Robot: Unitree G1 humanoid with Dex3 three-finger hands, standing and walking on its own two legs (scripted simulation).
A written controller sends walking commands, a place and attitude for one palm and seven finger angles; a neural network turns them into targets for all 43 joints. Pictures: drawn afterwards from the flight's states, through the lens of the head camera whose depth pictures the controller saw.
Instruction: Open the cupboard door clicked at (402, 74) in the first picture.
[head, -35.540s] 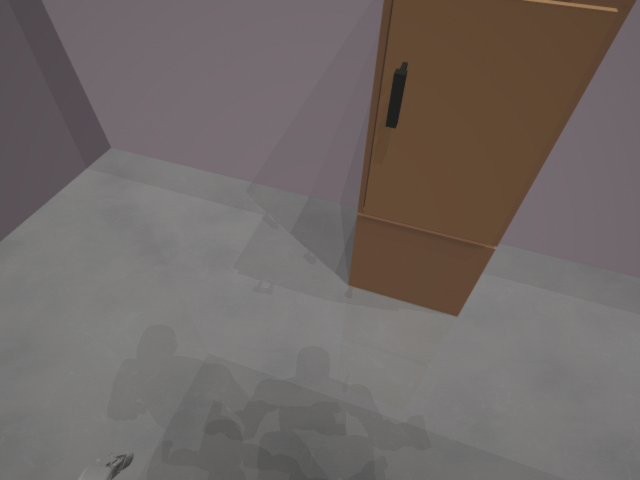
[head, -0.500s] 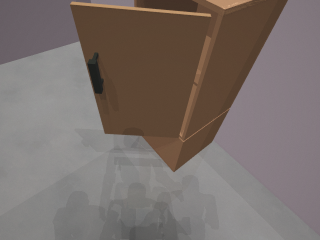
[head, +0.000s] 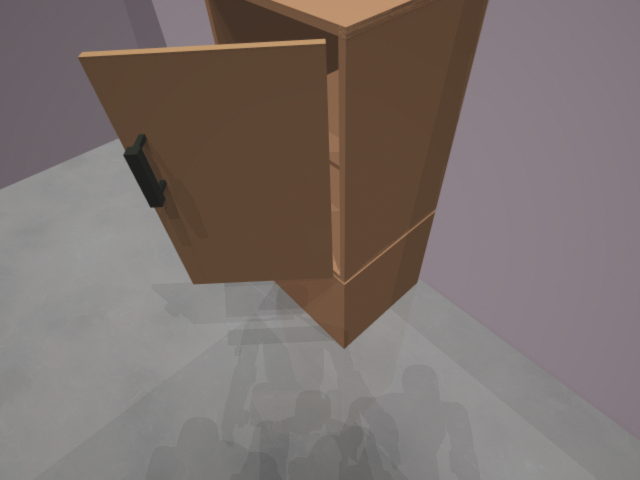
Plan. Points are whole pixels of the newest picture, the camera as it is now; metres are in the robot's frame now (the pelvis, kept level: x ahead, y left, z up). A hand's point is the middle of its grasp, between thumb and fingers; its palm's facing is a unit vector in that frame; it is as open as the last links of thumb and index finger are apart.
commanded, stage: come to a stop and stand still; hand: left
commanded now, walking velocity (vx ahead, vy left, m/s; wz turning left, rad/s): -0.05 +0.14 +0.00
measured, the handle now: (149, 171) +0.60 +0.35 +0.04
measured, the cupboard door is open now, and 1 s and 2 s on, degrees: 49 49 49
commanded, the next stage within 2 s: look again from close up in 0.70 s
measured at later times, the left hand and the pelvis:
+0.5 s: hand out of the picture +0.00 +0.21 -0.19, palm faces +0.05 -0.99 -0.16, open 7.4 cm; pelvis +0.01 +0.05 -0.01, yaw +1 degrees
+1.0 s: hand out of the picture +0.01 +0.23 -0.18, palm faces +0.00 -0.97 -0.24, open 7.3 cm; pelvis +0.00 +0.05 -0.01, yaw +0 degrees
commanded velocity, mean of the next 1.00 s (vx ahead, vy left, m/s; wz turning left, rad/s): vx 0.00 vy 0.01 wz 0.00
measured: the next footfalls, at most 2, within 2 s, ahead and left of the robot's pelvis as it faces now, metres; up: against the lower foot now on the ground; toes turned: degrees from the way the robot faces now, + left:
left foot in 0.20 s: +0.03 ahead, +0.14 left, +0.00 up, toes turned +5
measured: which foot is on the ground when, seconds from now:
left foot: up 0.00-0.18, down 0.20-1.00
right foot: down 0.00-1.00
